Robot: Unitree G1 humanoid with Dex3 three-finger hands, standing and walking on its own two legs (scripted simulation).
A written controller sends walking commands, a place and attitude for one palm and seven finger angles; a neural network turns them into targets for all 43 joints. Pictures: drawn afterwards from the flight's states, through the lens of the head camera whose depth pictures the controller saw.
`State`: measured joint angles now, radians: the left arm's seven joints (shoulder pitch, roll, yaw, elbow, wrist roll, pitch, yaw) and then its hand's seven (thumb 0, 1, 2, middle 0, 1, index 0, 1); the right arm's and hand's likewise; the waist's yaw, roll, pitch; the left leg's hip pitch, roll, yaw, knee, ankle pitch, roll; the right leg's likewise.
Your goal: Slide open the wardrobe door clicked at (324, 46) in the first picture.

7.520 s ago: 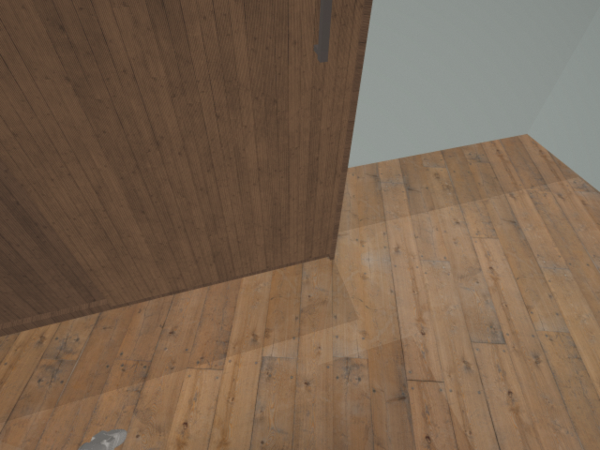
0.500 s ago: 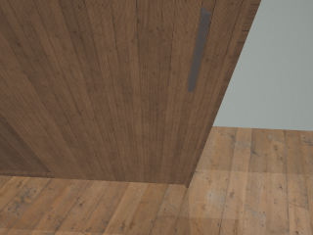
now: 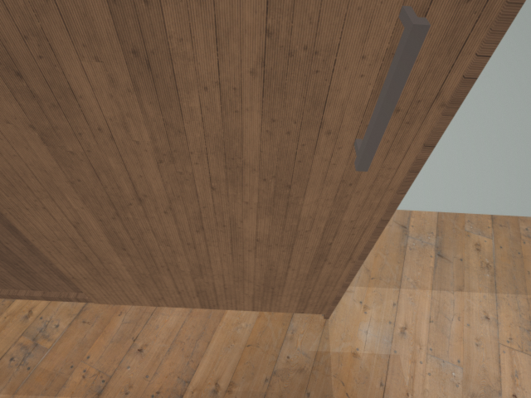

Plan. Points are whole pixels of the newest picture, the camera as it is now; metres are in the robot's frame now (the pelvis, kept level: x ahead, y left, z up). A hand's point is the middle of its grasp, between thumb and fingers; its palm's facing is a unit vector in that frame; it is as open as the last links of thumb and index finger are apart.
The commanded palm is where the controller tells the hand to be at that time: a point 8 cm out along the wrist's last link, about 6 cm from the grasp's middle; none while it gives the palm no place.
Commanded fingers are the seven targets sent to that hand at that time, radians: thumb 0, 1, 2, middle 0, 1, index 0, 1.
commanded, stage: come to a stop and stand still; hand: right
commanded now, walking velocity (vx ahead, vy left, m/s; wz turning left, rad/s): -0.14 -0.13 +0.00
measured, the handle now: (381, 100) +0.46 -0.12 +0.22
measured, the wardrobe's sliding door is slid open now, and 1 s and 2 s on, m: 0.00 0.00 0.00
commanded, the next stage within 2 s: look again from close up in 1.30 s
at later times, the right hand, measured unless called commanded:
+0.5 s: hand out of the picture +0.03 -0.22 -0.17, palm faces +0.00 +0.98 -0.22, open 7.4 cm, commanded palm none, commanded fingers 0.00 -0.90 -0.90 0.20 0.30 0.20 0.30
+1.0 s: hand out of the picture -0.02 -0.22 -0.18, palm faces -0.01 +0.99 -0.17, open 7.4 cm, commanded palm none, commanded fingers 0.00 -0.90 -0.90 0.20 0.30 0.20 0.30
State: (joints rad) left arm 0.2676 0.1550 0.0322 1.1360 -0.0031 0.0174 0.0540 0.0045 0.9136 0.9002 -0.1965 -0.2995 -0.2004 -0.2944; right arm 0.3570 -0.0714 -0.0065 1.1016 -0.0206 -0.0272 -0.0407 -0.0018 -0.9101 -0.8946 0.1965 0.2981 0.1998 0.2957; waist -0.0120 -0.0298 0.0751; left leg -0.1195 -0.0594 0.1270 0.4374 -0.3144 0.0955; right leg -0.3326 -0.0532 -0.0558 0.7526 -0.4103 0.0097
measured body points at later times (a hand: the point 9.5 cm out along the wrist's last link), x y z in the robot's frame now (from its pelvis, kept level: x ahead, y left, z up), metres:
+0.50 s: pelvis +0.00 -0.04 +0.00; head +0.01 -0.04 +0.45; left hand +0.05 +0.19 -0.15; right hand +0.03 -0.27 -0.15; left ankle -0.05 +0.05 -0.74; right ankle +0.05 -0.12 -0.74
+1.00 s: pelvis +0.00 -0.07 -0.01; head +0.02 -0.06 +0.44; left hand -0.04 +0.14 -0.17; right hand -0.02 -0.28 -0.16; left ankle -0.05 +0.05 -0.74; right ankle +0.05 -0.12 -0.74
